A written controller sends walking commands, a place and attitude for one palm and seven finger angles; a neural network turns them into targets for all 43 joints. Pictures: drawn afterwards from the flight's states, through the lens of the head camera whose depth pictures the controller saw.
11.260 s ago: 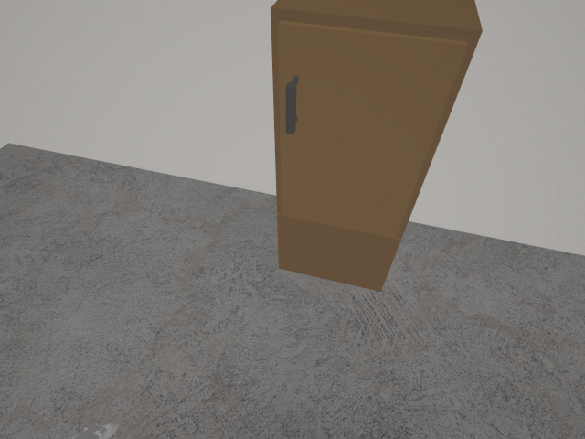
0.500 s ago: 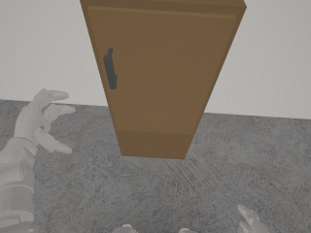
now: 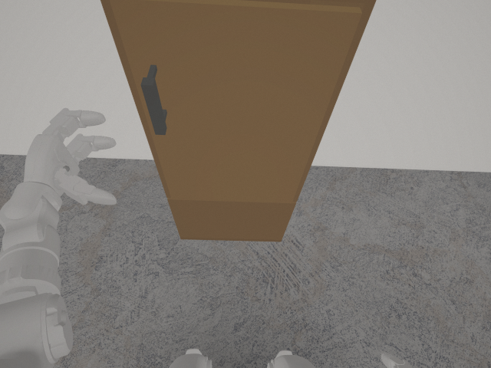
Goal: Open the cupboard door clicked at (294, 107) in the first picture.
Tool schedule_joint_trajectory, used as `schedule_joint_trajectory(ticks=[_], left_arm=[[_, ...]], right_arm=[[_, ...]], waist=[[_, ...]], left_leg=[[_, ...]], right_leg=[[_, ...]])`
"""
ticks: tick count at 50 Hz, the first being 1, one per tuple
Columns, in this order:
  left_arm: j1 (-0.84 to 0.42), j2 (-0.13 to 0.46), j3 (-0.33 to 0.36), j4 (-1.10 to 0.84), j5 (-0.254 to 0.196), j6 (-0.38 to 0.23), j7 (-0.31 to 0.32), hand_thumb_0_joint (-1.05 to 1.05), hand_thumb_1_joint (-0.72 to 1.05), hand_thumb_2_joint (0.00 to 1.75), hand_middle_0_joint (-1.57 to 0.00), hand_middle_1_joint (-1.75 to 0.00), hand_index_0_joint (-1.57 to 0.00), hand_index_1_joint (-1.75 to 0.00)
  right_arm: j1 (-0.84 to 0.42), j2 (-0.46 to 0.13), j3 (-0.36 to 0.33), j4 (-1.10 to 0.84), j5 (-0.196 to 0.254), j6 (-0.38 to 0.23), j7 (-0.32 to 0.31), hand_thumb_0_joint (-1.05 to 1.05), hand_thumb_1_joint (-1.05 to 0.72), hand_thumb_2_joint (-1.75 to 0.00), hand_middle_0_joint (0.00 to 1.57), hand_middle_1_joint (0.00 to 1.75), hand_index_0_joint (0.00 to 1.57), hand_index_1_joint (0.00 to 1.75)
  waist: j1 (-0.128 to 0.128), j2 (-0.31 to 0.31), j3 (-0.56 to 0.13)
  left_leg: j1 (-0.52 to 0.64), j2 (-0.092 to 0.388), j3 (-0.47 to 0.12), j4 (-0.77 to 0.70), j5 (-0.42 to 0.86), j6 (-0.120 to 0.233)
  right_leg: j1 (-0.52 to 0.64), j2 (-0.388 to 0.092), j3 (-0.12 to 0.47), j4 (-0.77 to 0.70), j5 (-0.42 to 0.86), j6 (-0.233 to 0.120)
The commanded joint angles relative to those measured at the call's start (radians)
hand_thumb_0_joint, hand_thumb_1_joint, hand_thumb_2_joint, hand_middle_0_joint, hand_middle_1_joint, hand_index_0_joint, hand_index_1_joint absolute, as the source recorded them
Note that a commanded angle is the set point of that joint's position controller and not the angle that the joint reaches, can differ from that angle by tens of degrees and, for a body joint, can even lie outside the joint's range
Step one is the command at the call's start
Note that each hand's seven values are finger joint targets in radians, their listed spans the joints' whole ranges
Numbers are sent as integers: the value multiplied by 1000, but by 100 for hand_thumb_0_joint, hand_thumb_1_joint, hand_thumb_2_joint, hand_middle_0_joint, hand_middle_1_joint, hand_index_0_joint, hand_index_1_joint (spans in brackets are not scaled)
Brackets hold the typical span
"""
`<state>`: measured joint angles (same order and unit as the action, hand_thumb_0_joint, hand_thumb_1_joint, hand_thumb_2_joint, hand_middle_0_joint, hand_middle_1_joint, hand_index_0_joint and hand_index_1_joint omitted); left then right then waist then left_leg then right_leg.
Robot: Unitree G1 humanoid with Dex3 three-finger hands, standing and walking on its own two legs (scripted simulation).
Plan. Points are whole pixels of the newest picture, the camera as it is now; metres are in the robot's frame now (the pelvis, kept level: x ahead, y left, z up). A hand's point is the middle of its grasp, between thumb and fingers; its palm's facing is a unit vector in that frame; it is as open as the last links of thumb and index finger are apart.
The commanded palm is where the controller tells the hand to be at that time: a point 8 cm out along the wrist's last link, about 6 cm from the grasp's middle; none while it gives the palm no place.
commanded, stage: move the hooked fingers beside the handle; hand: left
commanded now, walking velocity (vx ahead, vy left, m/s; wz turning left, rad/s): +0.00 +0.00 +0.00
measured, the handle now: (156, 101) +0.57 +0.17 +0.07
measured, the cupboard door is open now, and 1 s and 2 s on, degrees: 0 0 0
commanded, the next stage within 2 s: slide the fingers in behind the handle in 1.48 s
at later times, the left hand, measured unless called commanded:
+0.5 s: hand (120, 125) +0.50 +0.22 +0.08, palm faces -0.05 -1.00 -0.02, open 14.0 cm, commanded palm +0.49 +0.27 +0.08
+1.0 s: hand (127, 111) +0.54 +0.21 +0.08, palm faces -0.04 -1.00 -0.01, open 13.4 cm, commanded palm +0.52 +0.25 +0.07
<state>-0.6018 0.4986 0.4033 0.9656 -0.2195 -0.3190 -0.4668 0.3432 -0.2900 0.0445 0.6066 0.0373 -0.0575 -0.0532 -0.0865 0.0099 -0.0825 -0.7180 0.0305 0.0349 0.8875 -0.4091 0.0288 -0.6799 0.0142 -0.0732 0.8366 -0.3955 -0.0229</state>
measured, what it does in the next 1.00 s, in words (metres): stands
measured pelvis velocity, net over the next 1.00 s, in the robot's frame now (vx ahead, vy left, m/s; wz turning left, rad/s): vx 0.00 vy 0.01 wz -0.02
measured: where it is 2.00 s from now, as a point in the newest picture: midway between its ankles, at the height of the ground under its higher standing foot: outside the picture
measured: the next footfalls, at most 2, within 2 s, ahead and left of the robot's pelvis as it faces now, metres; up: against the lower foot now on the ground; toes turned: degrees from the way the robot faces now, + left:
none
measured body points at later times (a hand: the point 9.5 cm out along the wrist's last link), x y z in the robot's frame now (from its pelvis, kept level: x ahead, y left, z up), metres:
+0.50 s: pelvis +0.00 +0.00 -0.01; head +0.12 +0.02 +0.42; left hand +0.50 +0.27 +0.08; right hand -0.01 -0.27 -0.12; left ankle +0.01 +0.10 -0.69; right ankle +0.01 -0.11 -0.69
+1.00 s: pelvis +0.00 +0.01 -0.02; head +0.15 +0.03 +0.41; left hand +0.53 +0.27 +0.08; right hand -0.03 -0.26 -0.12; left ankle +0.01 +0.10 -0.69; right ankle +0.01 -0.11 -0.69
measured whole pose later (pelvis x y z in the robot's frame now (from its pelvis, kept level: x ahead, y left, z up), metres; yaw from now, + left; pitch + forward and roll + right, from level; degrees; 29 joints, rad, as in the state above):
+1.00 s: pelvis +0.00 +0.01 -0.02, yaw -1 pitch +22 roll -4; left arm -1.03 0.65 0.42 1.27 -0.08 -0.34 -0.35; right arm 0.45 -0.28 0.06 0.62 -0.01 0.08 -0.01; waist -0.20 0.03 -0.09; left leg -0.94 0.05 0.02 0.99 -0.44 0.03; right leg -0.89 0.03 -0.08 0.90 -0.41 -0.02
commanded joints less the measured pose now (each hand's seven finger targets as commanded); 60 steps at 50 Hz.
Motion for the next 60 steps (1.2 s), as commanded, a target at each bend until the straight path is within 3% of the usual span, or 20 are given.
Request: schedule_joint_trajectory(ticks=[1,3,5,8,10,13,20,22,25,31,33,37,42,44,47,48,51,52,57,60], left_arm=[[-413,304,66,-140,-7,-79,11,0,-50,30,-30,-120,-30,-120],[-484,338,76,-128,4,-94,14,0,-50,30,-30,-120,-30,-120],[-522,303,40,-114,16,-101,19,0,-50,30,-30,-120,-30,-120],[-561,346,68,-60,23,-104,28,0,-50,30,-30,-120,-30,-120],[-608,327,42,-53,34,-104,27,0,-50,30,-30,-120,-30,-120],[-624,358,65,-38,43,-105,37,0,-50,30,-30,-120,-30,-120],[-727,400,58,51,81,-85,62,0,-50,30,-30,-120,-30,-120],[-789,393,51,25,88,-99,74,0,-50,30,-30,-120,-30,-120],[-799,422,80,47,92,-101,88,0,-50,30,-30,-120,-30,-120],[-836,415,55,110,129,-68,108,0,-50,30,-30,-120,-30,-120],[-859,475,99,93,133,-75,117,0,-50,30,-30,-120,-30,-120],[-868,383,36,112,133,-76,112,0,-50,30,-30,-120,-30,-120],[-852,389,42,119,128,-64,109,0,-50,30,-30,-120,-30,-120],[-857,356,24,96,125,-64,108,0,-50,30,-30,-120,-30,-120],[-835,360,25,133,125,-56,114,0,-50,30,-30,-120,-30,-120],[-855,344,3,133,130,-55,116,0,-50,30,-30,-120,-30,-120],[-833,351,15,136,133,-54,123,0,-50,30,-30,-120,-30,-120],[-819,382,46,118,129,-61,123,0,-50,30,-30,-120,-30,-120],[-847,331,6,65,126,-78,122,0,-50,30,-30,-120,-30,-120],[-844,348,21,76,126,-83,134,0,-50,30,-30,-120,-30,-120]], right_arm=[[94,-165,-68,-78,-6,-12,-8,0,-90,-90,20,30,20,30],[102,-168,-66,-74,-7,-2,-8,0,-90,-90,20,30,20,30],[106,-164,-64,-72,-9,3,-5,0,-90,-90,20,30,20,30],[129,-175,-66,-58,-12,16,-6,0,-90,-90,20,30,20,30],[137,-172,-65,-53,-13,23,-5,0,-90,-90,20,30,20,30],[161,-177,-67,-48,-19,36,0,0,-90,-90,20,30,20,30],[198,-186,-59,-39,-23,63,1,0,-90,-90,20,30,20,30],[212,-186,-61,-35,-30,64,3,0,-90,-90,20,30,20,30],[237,-191,-63,-27,-36,71,8,0,-90,-90,20,30,20,30],[271,-192,-58,-24,-45,99,18,0,-90,-90,20,30,20,30],[285,-198,-57,-28,-50,106,18,0,-90,-90,20,30,20,30],[295,-189,-59,-24,-51,114,24,0,-90,-90,20,30,20,30],[305,-193,-58,-17,-54,123,26,0,-90,-90,20,30,20,30],[300,-187,-62,-15,-54,123,30,0,-90,-90,20,30,20,30],[300,-188,-57,-18,-51,126,29,0,-90,-90,20,30,20,30],[294,-187,-56,-16,-50,127,30,0,-90,-90,20,30,20,30],[295,-188,-59,-20,-52,125,31,0,-90,-90,20,30,20,30],[299,-190,-57,-27,-54,125,30,0,-90,-90,20,30,20,30],[282,-181,-59,-34,-51,127,33,0,-90,-90,20,30,20,30],[278,-184,-61,-28,-50,128,34,0,-90,-90,20,30,20,30]], waist=[[-9,69,-358],[-17,68,-369],[-29,117,-375],[-40,71,-397],[-50,126,-404],[-48,115,-449],[-87,106,-391],[-93,162,-425],[-97,152,-491],[-120,162,-449],[-116,160,-499],[-137,175,-469],[-134,177,-474],[-136,200,-489],[-139,140,-434],[-148,169,-422],[-142,148,-438],[-127,146,-464],[-131,185,-473],[-131,162,-468]], left_leg=[[211,-16,-61,-88,308,5],[194,-15,-64,-81,298,7],[218,-14,-67,-77,296,4],[209,-9,-75,-63,296,7],[218,-10,-76,-58,304,4],[232,-7,-83,-45,340,4],[154,-3,-84,-33,286,10],[205,-1,-95,-24,314,5],[227,3,-99,-9,360,3],[199,6,-100,0,377,4],[209,9,-102,10,415,5],[224,8,-104,17,407,7],[235,11,-109,15,406,5],[257,12,-107,18,410,2],[201,9,-104,17,377,10],[200,9,-103,13,360,7],[193,7,-101,17,354,10],[190,4,-99,23,380,11],[226,6,-104,27,388,6],[216,7,-105,26,371,6]], right_leg=[[127,19,60,-77,300,0],[126,21,63,-68,296,1],[82,22,59,-64,274,-1],[73,27,60,-59,270,2],[50,25,59,-52,269,1],[48,30,57,-41,285,1],[1,33,59,-42,245,5],[-36,36,52,-31,238,-1],[-31,39,51,-25,266,3],[-66,42,44,-24,277,5],[-46,46,47,-15,309,5],[-93,50,41,-20,289,2],[-103,51,34,-20,279,0],[-115,51,34,-25,277,3],[-106,53,35,-27,270,2],[-122,51,35,-29,255,4],[-106,50,37,-28,255,4],[-79,51,39,-18,283,1],[-108,52,35,-10,277,-2],[-103,52,37,-14,265,3]])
